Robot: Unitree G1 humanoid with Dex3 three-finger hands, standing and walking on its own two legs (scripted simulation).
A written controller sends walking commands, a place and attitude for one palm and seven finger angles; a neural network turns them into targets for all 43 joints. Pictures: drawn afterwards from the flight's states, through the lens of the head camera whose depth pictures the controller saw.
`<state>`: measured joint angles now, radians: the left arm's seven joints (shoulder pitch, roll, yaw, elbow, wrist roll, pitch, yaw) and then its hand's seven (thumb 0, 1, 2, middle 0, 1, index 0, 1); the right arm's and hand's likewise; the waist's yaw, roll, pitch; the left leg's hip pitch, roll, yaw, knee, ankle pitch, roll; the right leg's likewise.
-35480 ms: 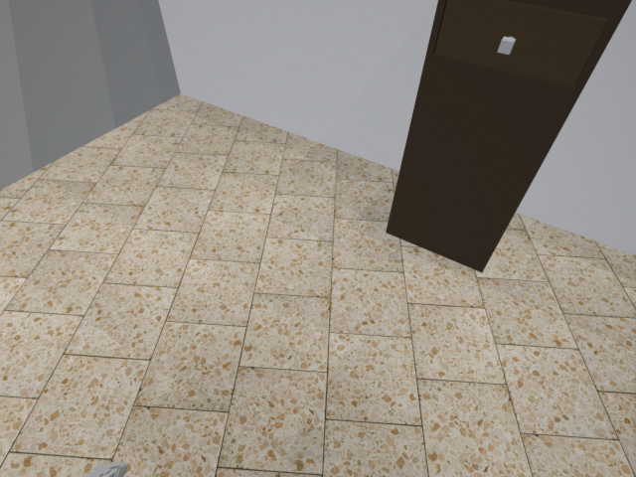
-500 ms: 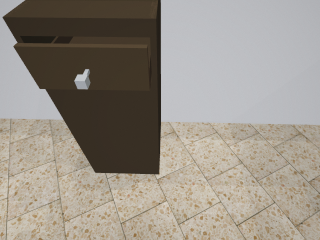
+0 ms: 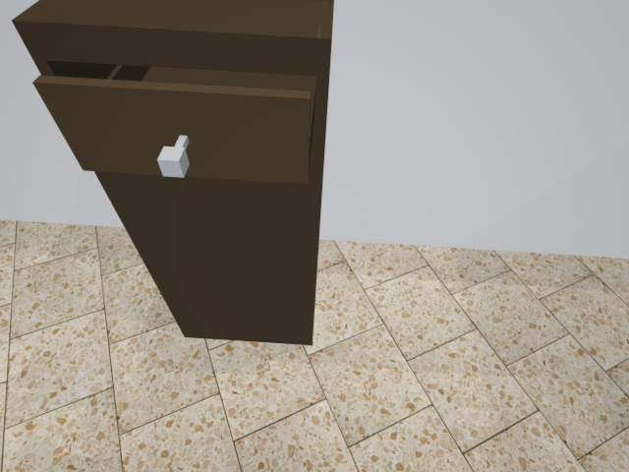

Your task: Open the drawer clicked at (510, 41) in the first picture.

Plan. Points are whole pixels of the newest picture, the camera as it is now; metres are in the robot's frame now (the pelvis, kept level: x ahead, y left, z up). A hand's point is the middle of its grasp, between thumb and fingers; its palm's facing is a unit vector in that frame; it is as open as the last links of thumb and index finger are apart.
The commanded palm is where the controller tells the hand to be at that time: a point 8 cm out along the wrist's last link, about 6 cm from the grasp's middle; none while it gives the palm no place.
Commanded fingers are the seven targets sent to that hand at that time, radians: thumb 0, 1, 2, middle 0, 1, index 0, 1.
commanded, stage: come to a stop and stand still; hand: left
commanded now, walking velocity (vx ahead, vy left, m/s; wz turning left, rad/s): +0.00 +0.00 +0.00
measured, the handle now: (177, 154) +0.51 +0.24 +0.11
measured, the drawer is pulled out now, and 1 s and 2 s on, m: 0.05 0.05 0.05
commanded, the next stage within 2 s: look again from close up in 0.36 s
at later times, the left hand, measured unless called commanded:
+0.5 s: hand out of the picture +0.00 +0.20 -0.18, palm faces +0.02 -0.98 -0.22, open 7.4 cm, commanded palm none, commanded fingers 0.00 0.90 0.90 -0.20 -0.30 -0.20 -0.30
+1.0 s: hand out of the picture -0.03 +0.22 -0.18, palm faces +0.00 -0.98 -0.21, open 7.4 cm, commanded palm none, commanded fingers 0.00 0.90 0.90 -0.20 -0.30 -0.20 -0.30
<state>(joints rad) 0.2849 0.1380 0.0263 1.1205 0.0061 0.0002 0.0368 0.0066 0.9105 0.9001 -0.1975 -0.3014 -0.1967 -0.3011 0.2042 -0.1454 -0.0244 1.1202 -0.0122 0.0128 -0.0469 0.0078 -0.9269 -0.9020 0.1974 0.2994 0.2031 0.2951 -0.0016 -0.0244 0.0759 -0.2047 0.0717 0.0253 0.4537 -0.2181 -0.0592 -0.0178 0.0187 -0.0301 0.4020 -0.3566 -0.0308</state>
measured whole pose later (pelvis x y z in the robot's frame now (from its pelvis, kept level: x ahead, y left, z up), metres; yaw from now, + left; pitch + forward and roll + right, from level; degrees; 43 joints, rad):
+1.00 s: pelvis -0.03 +0.03 -0.01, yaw -1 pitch -1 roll +0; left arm 0.31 0.19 0.00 1.05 0.02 0.00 0.03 0.01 0.91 0.90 -0.20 -0.30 -0.20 -0.30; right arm 0.26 -0.17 0.00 1.05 -0.01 0.00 -0.01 0.01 -0.92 -0.90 0.20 0.30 0.20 0.30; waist 0.00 -0.02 0.03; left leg -0.32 0.04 0.06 0.55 -0.22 -0.01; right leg -0.16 -0.02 0.00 0.55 -0.38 0.02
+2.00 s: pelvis -0.04 +0.03 -0.01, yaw +0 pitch +2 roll +0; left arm 0.30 0.51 0.02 -0.28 0.86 0.01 0.08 0.00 0.00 0.51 -0.28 -0.88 -0.28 -0.88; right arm 0.16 -0.26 -0.01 0.60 -0.03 0.09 -0.01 0.01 -0.91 -0.90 0.20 0.30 0.21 0.30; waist 0.07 0.08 -0.03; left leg -0.41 0.03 0.03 0.61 -0.23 -0.01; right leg -0.26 -0.03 -0.02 0.63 -0.41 0.01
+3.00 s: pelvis -0.07 +0.03 +0.00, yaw +2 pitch -2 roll -1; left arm -0.32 0.67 0.07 -0.11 0.72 -0.02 -0.19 0.00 -0.49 0.30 -0.32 -1.20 -0.32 -1.20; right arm 0.12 -0.28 0.01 0.66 0.02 0.05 0.01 0.01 -0.91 -0.90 0.20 0.30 0.20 0.30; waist 0.10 0.10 0.03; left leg -0.30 0.02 0.00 0.46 -0.11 -0.01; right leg -0.14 -0.02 -0.05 0.48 -0.30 0.01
